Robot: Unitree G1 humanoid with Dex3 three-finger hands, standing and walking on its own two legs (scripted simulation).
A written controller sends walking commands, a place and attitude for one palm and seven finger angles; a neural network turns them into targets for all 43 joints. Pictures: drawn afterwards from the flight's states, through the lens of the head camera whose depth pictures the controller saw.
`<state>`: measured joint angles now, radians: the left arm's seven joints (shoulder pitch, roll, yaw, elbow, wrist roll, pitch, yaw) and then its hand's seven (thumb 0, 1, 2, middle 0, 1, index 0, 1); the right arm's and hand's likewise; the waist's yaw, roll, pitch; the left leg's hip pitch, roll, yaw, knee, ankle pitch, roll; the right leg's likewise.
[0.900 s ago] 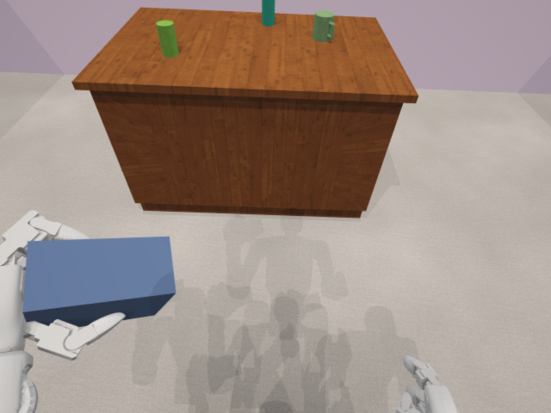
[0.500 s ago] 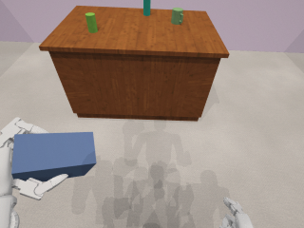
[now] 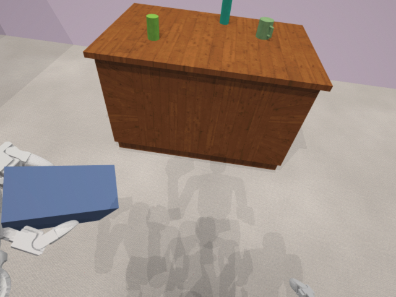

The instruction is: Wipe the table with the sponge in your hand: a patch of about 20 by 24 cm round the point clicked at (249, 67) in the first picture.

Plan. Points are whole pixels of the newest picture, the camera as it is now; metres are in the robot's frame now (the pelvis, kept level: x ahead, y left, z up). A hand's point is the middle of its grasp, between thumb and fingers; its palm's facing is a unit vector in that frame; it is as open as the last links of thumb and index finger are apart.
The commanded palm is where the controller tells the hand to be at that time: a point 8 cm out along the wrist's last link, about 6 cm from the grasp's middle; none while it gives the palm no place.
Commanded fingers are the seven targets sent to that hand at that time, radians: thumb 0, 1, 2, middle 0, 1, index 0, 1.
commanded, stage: walk to a spot facing it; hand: left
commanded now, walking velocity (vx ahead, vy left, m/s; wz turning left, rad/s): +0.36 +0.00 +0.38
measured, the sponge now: (77, 197) +0.24 +0.20 +0.15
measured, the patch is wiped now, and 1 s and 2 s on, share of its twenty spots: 0.00 0.00 0.00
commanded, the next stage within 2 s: turn to face it in 1.48 s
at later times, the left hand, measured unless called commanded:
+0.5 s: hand (65, 180) +0.26 +0.22 +0.17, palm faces +0.52 -0.71 -0.47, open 10.8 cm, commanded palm +0.19 +0.26 +0.18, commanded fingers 0.00 0.10 1.30 -1.20 -1.60 -1.20 -1.60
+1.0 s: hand (47, 127) +0.33 +0.27 +0.20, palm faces +0.69 -0.56 -0.46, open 10.8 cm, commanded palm +0.28 +0.29 +0.18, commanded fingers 0.00 0.10 1.30 -1.20 -1.60 -1.20 -1.60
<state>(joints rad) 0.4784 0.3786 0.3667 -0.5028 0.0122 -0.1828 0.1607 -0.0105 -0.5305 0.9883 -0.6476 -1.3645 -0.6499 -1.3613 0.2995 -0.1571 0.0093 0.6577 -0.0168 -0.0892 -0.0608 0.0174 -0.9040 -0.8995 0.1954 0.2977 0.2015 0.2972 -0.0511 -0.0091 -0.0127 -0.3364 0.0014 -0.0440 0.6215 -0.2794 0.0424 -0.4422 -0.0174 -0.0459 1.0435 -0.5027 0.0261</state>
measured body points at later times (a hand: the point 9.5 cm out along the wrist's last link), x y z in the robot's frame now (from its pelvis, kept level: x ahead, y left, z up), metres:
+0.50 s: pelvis +0.10 -0.05 +0.01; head +0.13 -0.06 +0.46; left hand +0.22 +0.25 +0.19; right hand +0.31 -0.27 -0.09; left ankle +0.12 +0.10 -0.65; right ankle +0.07 -0.14 -0.73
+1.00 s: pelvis +0.24 -0.03 +0.01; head +0.26 -0.03 +0.46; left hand +0.29 +0.29 +0.22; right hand +0.46 -0.15 -0.10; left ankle +0.22 +0.09 -0.73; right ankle +0.35 -0.16 -0.69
